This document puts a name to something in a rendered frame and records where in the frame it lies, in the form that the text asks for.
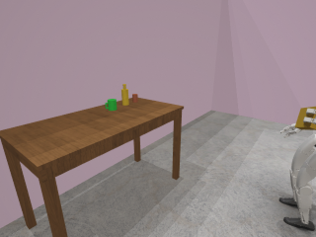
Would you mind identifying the robot shin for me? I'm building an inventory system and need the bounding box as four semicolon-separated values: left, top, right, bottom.
294;185;313;224
289;169;297;201

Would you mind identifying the robot right hand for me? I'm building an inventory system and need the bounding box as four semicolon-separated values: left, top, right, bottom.
280;123;302;138

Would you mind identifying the robot left shin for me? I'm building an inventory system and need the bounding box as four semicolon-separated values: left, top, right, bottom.
294;185;313;224

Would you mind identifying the sponge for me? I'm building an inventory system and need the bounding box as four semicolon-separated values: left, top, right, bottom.
295;107;316;130

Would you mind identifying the robot left hand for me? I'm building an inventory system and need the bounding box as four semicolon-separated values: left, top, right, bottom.
303;108;316;124

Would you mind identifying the table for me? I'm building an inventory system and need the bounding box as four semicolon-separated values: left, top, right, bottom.
0;98;184;237

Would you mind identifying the robot right shin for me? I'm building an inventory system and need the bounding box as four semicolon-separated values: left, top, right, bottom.
289;169;297;201

